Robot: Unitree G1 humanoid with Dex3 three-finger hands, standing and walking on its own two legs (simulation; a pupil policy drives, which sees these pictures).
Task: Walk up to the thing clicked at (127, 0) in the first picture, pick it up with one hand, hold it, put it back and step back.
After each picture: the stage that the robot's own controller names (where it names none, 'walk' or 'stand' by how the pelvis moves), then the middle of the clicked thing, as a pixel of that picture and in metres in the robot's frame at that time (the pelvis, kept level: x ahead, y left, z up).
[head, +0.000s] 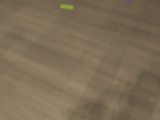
stand; out of the picture +2.26 -0.73 -0.65
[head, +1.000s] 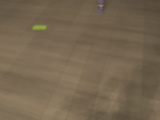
walk; (101, 4) +2.19 -0.19 -0.62
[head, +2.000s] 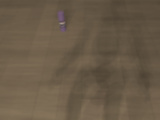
walk; (62, 21) +1.54 +0.29 -0.65
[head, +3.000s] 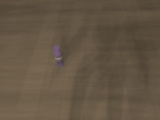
walk; (58, 56) +1.05 +0.32 -0.65
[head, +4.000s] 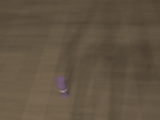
walk; (63, 87) +0.68 +0.24 -0.65
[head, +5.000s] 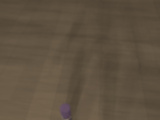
walk; (66, 115) +0.46 +0.14 -0.65
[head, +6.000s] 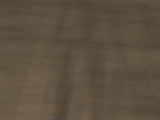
stand; out of the picture +0.36 +0.15 -0.65
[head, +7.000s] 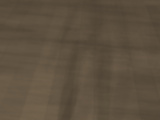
stand; out of the picture +0.35 +0.15 -0.65
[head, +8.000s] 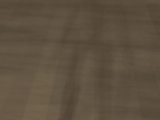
stand; out of the picture +0.36 +0.15 -0.66
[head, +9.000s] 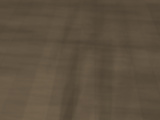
stand; out of the picture +0.35 +0.15 -0.66
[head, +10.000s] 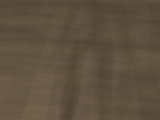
go down; out of the picture +0.34 +0.15 -0.66
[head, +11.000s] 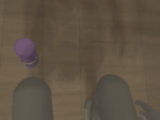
go down; (28, 55) +0.43 +0.18 -0.28
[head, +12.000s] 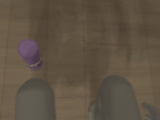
approach; (32, 57) +0.43 +0.18 -0.27
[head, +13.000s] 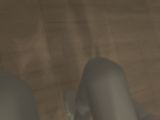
close in; out of the picture +0.43 +0.22 -0.16
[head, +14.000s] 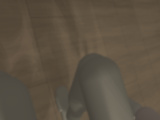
close; out of the picture +0.43 +0.23 -0.16
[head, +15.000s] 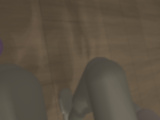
lift; out of the picture +0.36 +0.22 -0.16
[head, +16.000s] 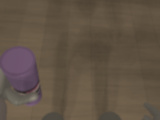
lift; (26, 82) +0.31 +0.17 +0.04
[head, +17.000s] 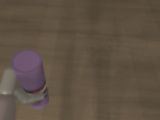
hold; (34, 84) +0.31 +0.16 +0.05
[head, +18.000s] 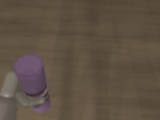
hold; (35, 87) +0.30 +0.16 +0.04
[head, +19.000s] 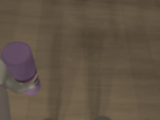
crouch; (25, 73) +0.35 +0.17 -0.02
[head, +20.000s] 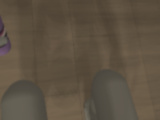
lower; out of the picture +0.47 +0.21 -0.05
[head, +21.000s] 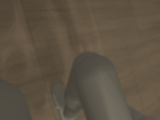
lower; out of the picture +0.45 +0.24 -0.17
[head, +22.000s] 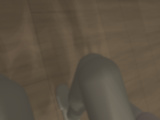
lower; out of the picture +0.43 +0.24 -0.16
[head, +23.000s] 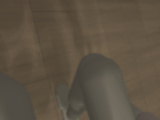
lower; out of the picture +0.42 +0.25 -0.16
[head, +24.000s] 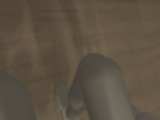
lower; out of the picture +0.42 +0.24 -0.16
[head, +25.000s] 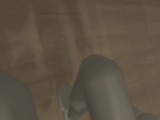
draw back; out of the picture +0.41 +0.21 -0.16
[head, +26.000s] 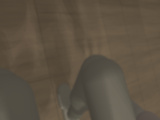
rise; out of the picture +0.41 +0.22 -0.17
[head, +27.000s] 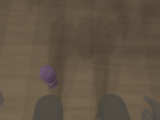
walk; (49, 78) +0.41 +0.16 -0.41
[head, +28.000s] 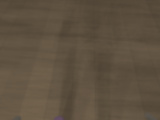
stand; out of the picture +0.35 +0.13 -0.59
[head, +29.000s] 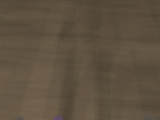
stand; out of the picture +0.36 +0.14 -0.60
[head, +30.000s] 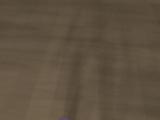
stand; out of the picture +0.37 +0.12 -0.64
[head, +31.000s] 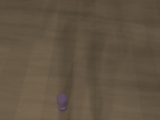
walk; (62, 103) +0.41 +0.08 -0.64
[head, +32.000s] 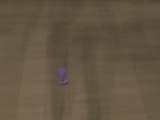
walk; (62, 78) +0.58 +0.13 -0.63
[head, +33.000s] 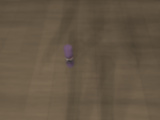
walk; (69, 56) +0.89 +0.17 -0.63
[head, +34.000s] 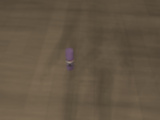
stand; (69, 59) +0.98 +0.12 -0.64
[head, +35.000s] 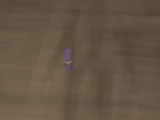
stand; (68, 60) +1.00 +0.13 -0.66
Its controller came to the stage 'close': yes
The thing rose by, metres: 0.68
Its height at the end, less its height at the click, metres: +0.00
